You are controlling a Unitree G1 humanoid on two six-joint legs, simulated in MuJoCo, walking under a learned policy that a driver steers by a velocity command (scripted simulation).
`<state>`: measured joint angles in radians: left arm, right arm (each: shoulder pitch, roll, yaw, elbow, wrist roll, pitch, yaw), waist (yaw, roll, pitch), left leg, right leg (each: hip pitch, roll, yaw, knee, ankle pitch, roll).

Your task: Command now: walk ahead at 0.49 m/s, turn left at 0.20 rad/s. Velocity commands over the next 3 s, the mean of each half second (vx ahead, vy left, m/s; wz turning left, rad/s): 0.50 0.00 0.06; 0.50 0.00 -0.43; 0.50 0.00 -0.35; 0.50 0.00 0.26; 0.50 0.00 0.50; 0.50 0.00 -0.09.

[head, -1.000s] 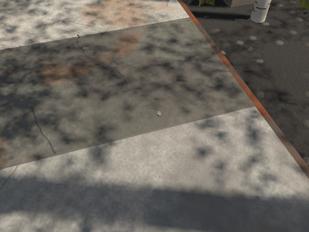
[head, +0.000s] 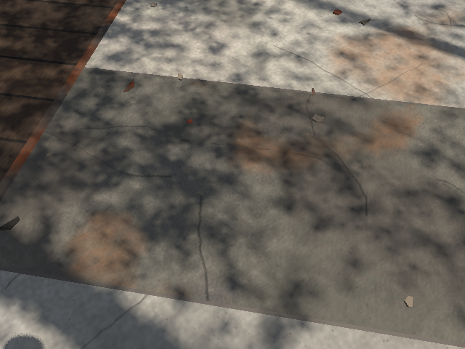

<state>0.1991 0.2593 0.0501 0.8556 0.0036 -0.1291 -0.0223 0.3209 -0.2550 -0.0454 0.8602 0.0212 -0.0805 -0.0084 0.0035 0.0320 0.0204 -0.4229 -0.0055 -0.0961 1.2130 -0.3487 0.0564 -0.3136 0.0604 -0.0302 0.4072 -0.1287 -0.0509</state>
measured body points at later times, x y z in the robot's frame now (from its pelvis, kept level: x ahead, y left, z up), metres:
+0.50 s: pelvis +0.27 +0.08 +0.00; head +0.29 +0.09 +0.45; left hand +0.33 +0.35 -0.14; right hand +0.40 -0.19 -0.10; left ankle +0.31 +0.16 -0.74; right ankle +0.20 -0.08 -0.65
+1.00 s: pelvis +0.53 +0.01 -0.02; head +0.58 +0.00 +0.43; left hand +0.78 +0.21 -0.12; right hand +0.50 -0.27 -0.15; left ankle +0.38 +0.18 -0.64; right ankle +0.60 -0.07 -0.74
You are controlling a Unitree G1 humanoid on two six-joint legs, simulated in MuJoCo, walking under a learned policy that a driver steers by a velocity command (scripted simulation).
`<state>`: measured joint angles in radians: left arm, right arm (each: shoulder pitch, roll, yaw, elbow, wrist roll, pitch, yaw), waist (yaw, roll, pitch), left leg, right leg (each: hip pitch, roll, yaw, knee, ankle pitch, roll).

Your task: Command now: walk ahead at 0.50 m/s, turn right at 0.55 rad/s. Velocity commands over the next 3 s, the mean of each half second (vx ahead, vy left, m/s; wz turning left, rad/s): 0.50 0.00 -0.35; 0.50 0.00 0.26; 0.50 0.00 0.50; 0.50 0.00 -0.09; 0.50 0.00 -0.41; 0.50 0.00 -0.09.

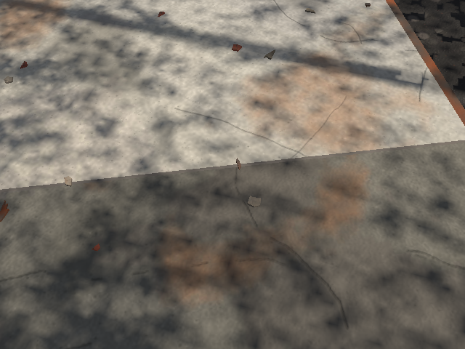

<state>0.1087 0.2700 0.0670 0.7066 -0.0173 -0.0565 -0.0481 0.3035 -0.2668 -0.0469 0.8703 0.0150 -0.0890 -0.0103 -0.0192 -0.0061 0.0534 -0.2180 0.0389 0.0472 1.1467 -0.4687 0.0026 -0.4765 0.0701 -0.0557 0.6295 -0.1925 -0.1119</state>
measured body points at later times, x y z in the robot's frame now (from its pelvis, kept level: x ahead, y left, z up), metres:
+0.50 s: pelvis +0.29 +0.04 +0.01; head +0.32 +0.04 +0.46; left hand +0.38 +0.31 -0.12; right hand +0.44 -0.24 -0.07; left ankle +0.39 +0.12 -0.72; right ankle +0.11 -0.06 -0.65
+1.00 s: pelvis +0.54 -0.03 +0.01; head +0.57 -0.04 +0.46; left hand +0.76 +0.21 -0.05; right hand +0.55 -0.31 -0.12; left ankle +0.41 +0.11 -0.66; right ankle +0.61 -0.14 -0.72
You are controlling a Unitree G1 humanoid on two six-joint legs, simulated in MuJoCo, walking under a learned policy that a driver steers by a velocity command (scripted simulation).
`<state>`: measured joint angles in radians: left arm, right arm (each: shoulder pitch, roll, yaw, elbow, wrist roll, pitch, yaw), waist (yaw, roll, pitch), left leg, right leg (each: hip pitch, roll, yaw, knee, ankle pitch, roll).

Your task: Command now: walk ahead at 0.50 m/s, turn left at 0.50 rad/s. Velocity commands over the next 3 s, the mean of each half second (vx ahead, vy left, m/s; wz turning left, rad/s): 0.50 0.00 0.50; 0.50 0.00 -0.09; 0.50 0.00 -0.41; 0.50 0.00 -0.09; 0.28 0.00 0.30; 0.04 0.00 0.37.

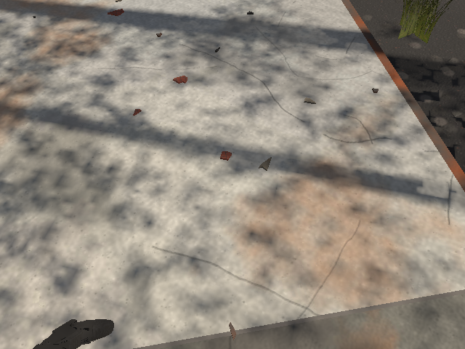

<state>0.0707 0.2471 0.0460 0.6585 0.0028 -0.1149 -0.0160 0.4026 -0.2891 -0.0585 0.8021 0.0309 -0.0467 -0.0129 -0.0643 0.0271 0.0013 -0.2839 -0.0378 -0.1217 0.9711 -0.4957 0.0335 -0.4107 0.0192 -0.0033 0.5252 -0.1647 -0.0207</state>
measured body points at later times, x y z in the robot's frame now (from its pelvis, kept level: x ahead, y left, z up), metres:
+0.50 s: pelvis +0.24 +0.08 -0.01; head +0.28 +0.10 +0.43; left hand +0.20 +0.37 -0.14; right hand +0.51 -0.10 -0.09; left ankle +0.31 +0.18 -0.73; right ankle +0.10 -0.11 -0.66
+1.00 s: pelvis +0.52 +0.12 -0.01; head +0.55 +0.12 +0.44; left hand +0.67 +0.39 -0.10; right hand +0.61 -0.16 -0.13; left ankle +0.31 +0.19 -0.73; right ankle +0.66 +0.05 -0.73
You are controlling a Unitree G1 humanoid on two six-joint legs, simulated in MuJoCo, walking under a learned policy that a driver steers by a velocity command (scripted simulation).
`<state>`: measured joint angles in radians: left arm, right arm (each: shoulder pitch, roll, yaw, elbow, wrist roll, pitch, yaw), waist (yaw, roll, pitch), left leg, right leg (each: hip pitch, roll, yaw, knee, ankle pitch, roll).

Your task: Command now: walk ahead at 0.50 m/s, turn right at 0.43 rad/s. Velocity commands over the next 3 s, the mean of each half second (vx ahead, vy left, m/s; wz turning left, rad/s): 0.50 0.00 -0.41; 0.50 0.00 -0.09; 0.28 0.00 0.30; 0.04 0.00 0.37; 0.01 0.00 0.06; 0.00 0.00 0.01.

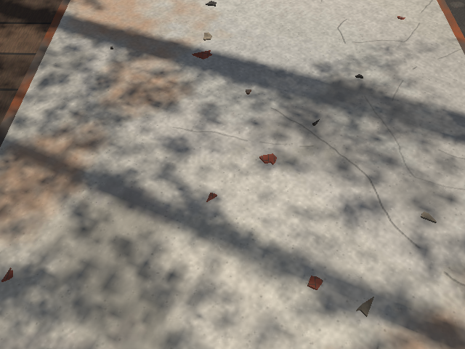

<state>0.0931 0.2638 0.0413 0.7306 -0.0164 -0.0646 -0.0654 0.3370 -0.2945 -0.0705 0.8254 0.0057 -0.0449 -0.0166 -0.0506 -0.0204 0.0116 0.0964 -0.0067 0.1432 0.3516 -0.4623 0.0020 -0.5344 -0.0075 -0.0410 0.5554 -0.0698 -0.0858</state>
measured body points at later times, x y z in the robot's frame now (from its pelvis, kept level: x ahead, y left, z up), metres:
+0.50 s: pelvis +0.30 +0.00 +0.01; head +0.32 -0.01 +0.46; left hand +0.40 +0.27 -0.11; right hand +0.46 -0.29 -0.06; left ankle +0.43 +0.08 -0.72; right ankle +0.13 -0.09 -0.72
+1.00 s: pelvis +0.55 -0.09 +0.01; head +0.58 -0.10 +0.46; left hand +0.85 +0.06 -0.06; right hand +0.45 -0.36 -0.12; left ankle +0.44 +0.08 -0.72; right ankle +0.64 -0.22 -0.72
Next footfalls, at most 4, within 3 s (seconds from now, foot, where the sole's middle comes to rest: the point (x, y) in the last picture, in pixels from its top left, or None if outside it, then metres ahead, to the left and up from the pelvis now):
0.48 left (209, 347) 0.47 0.07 -0.76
1.00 right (309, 271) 0.68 -0.24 -0.76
1.50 left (241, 228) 0.85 -0.04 -0.76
1.90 right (317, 222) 0.85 -0.29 -0.76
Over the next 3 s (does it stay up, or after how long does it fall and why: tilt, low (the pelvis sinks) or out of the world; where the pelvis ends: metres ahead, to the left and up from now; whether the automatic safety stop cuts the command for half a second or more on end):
stays up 0.81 -0.19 0.02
